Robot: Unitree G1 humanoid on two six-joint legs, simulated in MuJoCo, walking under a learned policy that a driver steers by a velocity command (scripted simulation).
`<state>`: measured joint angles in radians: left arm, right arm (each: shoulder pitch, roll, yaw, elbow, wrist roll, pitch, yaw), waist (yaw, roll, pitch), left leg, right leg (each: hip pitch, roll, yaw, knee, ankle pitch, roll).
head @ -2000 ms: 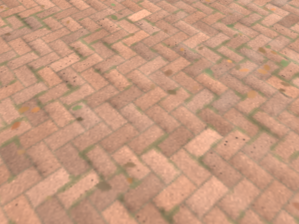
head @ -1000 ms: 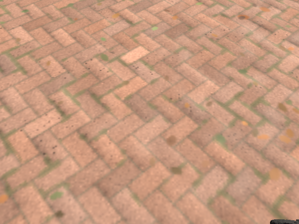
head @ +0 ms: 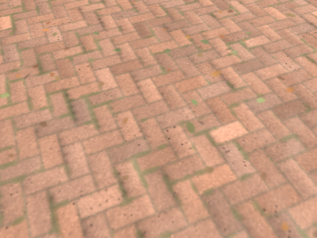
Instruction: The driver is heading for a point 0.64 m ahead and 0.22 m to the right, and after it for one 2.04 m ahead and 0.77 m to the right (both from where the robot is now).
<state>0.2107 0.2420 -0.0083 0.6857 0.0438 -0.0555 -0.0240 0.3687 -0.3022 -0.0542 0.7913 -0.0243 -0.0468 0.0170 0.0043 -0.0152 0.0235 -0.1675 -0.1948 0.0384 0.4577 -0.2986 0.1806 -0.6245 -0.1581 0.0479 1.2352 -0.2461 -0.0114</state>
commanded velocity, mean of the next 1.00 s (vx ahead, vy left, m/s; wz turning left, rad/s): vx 0.99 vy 0.00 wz -0.70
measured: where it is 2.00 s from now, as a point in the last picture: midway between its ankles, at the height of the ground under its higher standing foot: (267, 57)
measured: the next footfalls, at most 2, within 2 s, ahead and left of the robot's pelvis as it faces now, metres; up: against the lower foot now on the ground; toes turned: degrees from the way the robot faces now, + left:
right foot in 0.26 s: +0.46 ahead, -0.07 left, +0.00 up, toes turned -11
left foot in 0.66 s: +0.90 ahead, +0.02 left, +0.00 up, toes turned -32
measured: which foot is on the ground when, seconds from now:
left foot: down 0.00-0.28, up 0.30-0.64, down 0.66-1.00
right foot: up 0.00-0.24, down 0.26-0.68, up 0.70-1.00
